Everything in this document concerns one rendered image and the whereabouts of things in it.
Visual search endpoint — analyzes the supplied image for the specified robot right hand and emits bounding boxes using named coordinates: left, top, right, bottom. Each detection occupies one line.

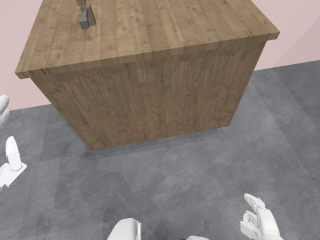
left=240, top=193, right=281, bottom=240

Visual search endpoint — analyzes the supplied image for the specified robot left thigh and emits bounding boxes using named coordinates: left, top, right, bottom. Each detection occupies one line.
left=107, top=218, right=142, bottom=240

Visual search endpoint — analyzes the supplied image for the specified robot left hand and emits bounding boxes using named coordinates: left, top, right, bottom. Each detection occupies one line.
left=0, top=94, right=27, bottom=191

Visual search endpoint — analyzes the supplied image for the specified counter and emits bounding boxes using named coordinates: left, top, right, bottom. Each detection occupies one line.
left=14, top=0, right=280, bottom=151

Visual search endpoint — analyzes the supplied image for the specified tap lever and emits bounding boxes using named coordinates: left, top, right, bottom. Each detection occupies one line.
left=79, top=7, right=90, bottom=30

